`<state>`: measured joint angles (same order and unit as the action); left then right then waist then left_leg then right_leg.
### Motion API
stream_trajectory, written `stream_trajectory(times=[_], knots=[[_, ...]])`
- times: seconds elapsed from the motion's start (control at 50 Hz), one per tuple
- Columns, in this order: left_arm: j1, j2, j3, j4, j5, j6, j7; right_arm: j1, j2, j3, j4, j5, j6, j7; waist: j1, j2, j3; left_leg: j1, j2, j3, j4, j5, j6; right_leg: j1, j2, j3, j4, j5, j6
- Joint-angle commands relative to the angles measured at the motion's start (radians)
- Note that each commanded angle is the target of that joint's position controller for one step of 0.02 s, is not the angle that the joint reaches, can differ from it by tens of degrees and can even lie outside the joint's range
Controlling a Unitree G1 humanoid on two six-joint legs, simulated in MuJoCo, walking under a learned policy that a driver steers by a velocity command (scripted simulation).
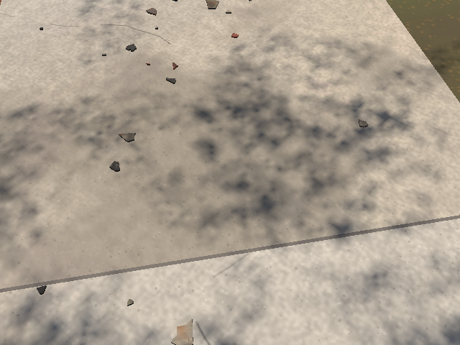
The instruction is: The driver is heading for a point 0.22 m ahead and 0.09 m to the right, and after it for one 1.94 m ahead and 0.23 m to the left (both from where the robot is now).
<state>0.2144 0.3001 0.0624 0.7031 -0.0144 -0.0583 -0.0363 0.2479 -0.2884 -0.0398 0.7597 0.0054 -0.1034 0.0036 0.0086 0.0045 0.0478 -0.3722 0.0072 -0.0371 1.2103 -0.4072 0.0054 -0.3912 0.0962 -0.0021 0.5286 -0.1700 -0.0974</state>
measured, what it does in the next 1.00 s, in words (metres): walks ahead: left foot, then right foot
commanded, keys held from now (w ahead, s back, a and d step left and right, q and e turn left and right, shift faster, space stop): e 0.44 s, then q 0.56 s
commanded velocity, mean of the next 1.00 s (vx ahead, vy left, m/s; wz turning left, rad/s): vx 0.12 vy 0.00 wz -0.16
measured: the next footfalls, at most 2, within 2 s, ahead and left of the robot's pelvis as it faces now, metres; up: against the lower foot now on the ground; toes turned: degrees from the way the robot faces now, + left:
left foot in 0.30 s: +0.35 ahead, +0.10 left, +0.00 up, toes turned -17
right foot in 0.66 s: +0.22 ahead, -0.12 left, +0.00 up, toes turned -15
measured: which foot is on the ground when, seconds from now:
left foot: up 0.00-0.28, down 0.30-0.70, up 0.72-0.92, down 0.94-1.00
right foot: down 0.00-0.32, up 0.34-0.64, down 0.66-0.96, up 0.98-1.00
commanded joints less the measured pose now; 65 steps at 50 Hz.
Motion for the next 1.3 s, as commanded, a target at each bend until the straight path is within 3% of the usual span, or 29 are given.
stream_trajectory(times=[0.02,0.08,0.14,0.22,0.28,0.3,0.32,0.34,0.36,0.38,0.4,0.44,0.54,0.6,0.64,0.66,0.68,0.7,0.76,0.82,0.92,0.94,0.96,0.98,1.0,1.04,1.08,1.2,1.3], knots=[[0.027,0.116,0.029,-0.081,0.016,-0.008,0.016,-0.049,-0.136,-0.037,-0.114,-0.018,-0.025,-0.003,-0.007,-0.027,-0.095,-0.266,0.076,-0.063,-0.061,0.063,-0.018,0.283,-0.28,0.413,-0.268,0.292,-0.218],[0.013,0.155,0.041,-0.078,0.013,-0.003,0.035,-0.04,-0.092,-0.024,-0.114,-0.027,0.005,-0.016,-0.033,-0.026,-0.068,-0.202,0.049,-0.011,-0.24,0.106,-0.077,0.137,-0.232,0.267,-0.25,0.636,-0.199],[0.035,0.173,0.051,-0.063,-0.006,0.027,0.058,-0.112,-0.062,-0.011,-0.121,-0.026,0.012,-0.016,-0.002,-0.077,-0.115,-0.086,-0.02,0.015,-0.471,0.348,-0.097,0.081,-0.146,0.185,-0.196,0.615,-0.117],[0.079,0.16,0.051,-0.047,-0.011,0.062,0.072,-0.201,-0.086,-0.02,-0.144,-0.01,0.015,-0.003,0.032,-0.11,-0.139,-0.042,-0.064,-0.03,-0.658,0.437,-0.086,0.151,-0.158,0.294,-0.123,0.4,-0.065],[0.023,0.138,0.048,-0.071,-0.004,0.069,0.079,-0.14,-0.124,-0.042,-0.129,-0.016,0.002,0.0,-0.021,-0.132,-0.138,0.015,-0.042,-0.063,-0.769,0.437,-0.042,0.212,-0.161,0.392,0.0,0.313,-0.031],[0.013,0.111,0.04,-0.084,-0.002,0.067,0.077,-0.098,-0.14,-0.048,-0.122,-0.027,-0.006,-0.005,-0.042,-0.111,-0.167,0.12,0.008,-0.073,-0.829,0.555,-0.008,0.193,-0.116,0.375,0.097,0.252,0.002],[0.035,0.055,0.021,-0.107,0.016,0.062,0.075,-0.041,-0.193,-0.057,-0.128,-0.045,-0.005,-0.017,-0.045,0.031,-0.27,0.335,0.203,-0.233,-0.793,0.852,0.064,0.084,-0.038,0.285,0.33,-0.043,0.051],[0.241,0.022,0.008,-0.101,0.007,0.06,0.067,-0.036,-0.212,-0.058,-0.124,-0.063,0.015,-0.02,0.051,0.285,-0.378,0.568,0.444,-0.546,-0.768,1.047,0.271,-0.139,0.075,0.215,0.563,-0.599,0.103],[0.276,0.134,0.028,-0.066,-0.002,0.068,0.062,-0.055,-0.166,-0.057,-0.129,-0.024,0.034,-0.018,0.042,0.227,-0.38,0.515,0.468,-0.623,-0.801,0.759,0.304,-0.203,-0.023,0.187,0.691,-0.535,0.136],[0.163,0.193,0.049,-0.066,-0.011,0.086,0.067,-0.086,-0.104,-0.04,-0.15,-0.02,0.046,-0.023,-0.003,0.132,-0.274,0.426,0.378,-0.475,-0.818,0.598,0.254,-0.232,-0.056,0.157,0.745,-0.448,0.161],[0.107,0.191,0.054,-0.073,-0.011,0.105,0.075,-0.12,-0.086,-0.031,-0.153,-0.026,0.061,-0.026,-0.003,0.081,-0.221,0.336,0.316,-0.374,-0.842,0.471,0.212,-0.234,-0.077,0.132,0.747,-0.38,0.174],[0.081,0.153,0.049,-0.094,-0.009,0.129,0.077,-0.178,-0.104,-0.032,-0.15,-0.031,0.079,-0.032,0.014,0.123,-0.12,0.156,0.243,-0.237,-0.906,0.371,0.197,-0.182,-0.104,0.092,0.705,-0.304,0.187],[0.074,0.027,0.0,-0.087,0.025,0.106,0.07,-0.172,-0.08,-0.024,-0.104,-0.022,0.077,-0.015,0.01,0.137,-0.176,0.115,0.194,-0.132,-0.901,0.509,0.228,0.045,-0.111,0.052,0.328,-0.29,0.164],[0.078,0.04,0.003,-0.06,0.025,0.101,0.059,-0.162,-0.098,-0.024,-0.079,-0.002,0.083,0.005,0.014,0.144,-0.166,0.093,0.174,-0.156,-0.88,0.34,0.211,0.183,-0.091,0.02,0.042,-0.112,0.144],[0.074,0.08,0.012,-0.062,0.035,0.098,0.057,-0.121,-0.097,-0.02,-0.059,0.009,0.083,0.01,0.025,0.116,-0.132,-0.013,0.139,-0.172,-0.873,0.182,0.133,0.319,-0.105,0.04,-0.112,0.008,0.093],[0.079,0.141,0.023,-0.08,0.048,0.098,0.066,-0.115,-0.081,-0.013,-0.064,-0.002,0.077,0.016,0.017,0.026,-0.134,-0.078,0.098,-0.148,-0.801,0.095,0.071,0.369,-0.232,0.154,-0.123,0.056,0.044],[0.043,0.2,0.041,-0.066,0.049,0.103,0.069,-0.096,-0.052,-0.011,-0.077,0.001,0.072,0.016,-0.032,-0.183,-0.109,-0.063,-0.008,-0.01,-0.723,0.024,0.016,0.229,-0.315,0.214,-0.156,-0.069,-0.029],[-0.004,0.144,0.031,-0.081,0.049,0.096,0.068,-0.125,-0.088,-0.02,-0.072,-0.004,0.074,0.01,-0.012,-0.2,-0.075,-0.009,-0.02,0.021,-0.645,0.055,-0.013,0.136,-0.328,0.232,-0.209,-0.155,-0.053],[-0.05,0.141,0.039,-0.093,0.032,0.074,0.082,-0.099,-0.109,-0.044,-0.063,0.0,0.096,0.0,-0.003,-0.225,-0.036,-0.08,-0.021,0.045,-0.449,0.015,-0.016,0.154,-0.371,0.221,-0.184,0.047,-0.066],[-0.034,0.132,0.041,-0.084,0.02,0.067,0.092,-0.093,-0.073,-0.044,-0.083,0.013,0.113,0.01,0.009,-0.172,-0.06,-0.159,0.019,0.036,-0.326,-0.118,-0.022,0.253,-0.43,0.207,-0.127,0.397,-0.111],[-0.084,0.147,0.055,-0.074,-0.009,0.093,0.093,-0.036,-0.072,-0.051,-0.084,0.018,0.127,0.032,-0.021,-0.152,-0.11,0.043,-0.029,0.132,-0.635,0.158,-0.003,0.241,-0.373,0.067,-0.002,0.378,-0.036],[-0.037,0.13,0.053,-0.053,-0.011,0.088,0.089,-0.022,-0.098,-0.062,-0.087,0.009,0.128,0.025,-0.023,-0.094,-0.113,0.131,-0.032,0.08,-0.742,0.296,0.025,0.186,-0.333,0.015,0.086,0.255,0.019],[-0.001,0.081,0.042,-0.062,0.022,0.082,0.085,-0.001,-0.212,-0.092,-0.105,0.006,0.126,0.009,0.001,0.155,-0.134,0.287,0.15,-0.218,-0.818,0.65,0.107,-0.009,-0.228,-0.093,0.345,-0.064,0.123],[-0.118,0.038,0.022,-0.133,0.041,0.077,0.092,0.051,-0.281,-0.101,-0.114,-0.026,0.114,0.017,-0.054,0.334,-0.153,0.332,0.362,-0.549,-0.862,0.849,0.331,-0.24,-0.068,-0.02,0.548,-0.535,0.17],[-0.14,0.083,0.034,-0.12,0.031,0.075,0.094,0.062,-0.233,-0.085,-0.119,-0.037,0.094,0.022,-0.083,0.168,-0.189,0.36,0.365,-0.513,-0.861,0.8,0.367,-0.266,-0.096,0.089,0.692,-0.543,0.166],[-0.113,0.102,0.047,-0.084,0.02,0.076,0.098,-0.036,-0.197,-0.076,-0.129,-0.01,0.082,0.007,-0.033,0.056,-0.141,0.314,0.261,-0.355,-0.839,0.669,0.265,-0.286,-0.127,0.101,0.686,-0.381,0.155],[-0.101,0.106,0.053,-0.075,0.023,0.076,0.104,-0.082,-0.173,-0.063,-0.138,0.011,0.097,-0.013,-0.01,0.08,-0.133,0.261,0.203,-0.301,-0.846,0.652,0.224,-0.237,-0.125,0.1,0.648,-0.268,0.171],[-0.118,0.064,0.039,-0.074,0.016,0.064,0.092,-0.07,-0.18,-0.069,-0.151,0.007,0.121,-0.04,-0.024,0.109,-0.138,0.27,0.16,-0.321,-0.858,0.485,0.221,-0.195,-0.088,0.099,0.409,-0.171,0.204],[-0.13,0.075,0.042,-0.076,0.01,0.045,0.075,-0.093,-0.193,-0.078,-0.169,0.003,0.135,-0.036,-0.036,0.144,-0.114,0.189,0.146,-0.412,-0.859,0.348,0.225,-0.086,-0.066,0.108,0.243,-0.185,0.195]])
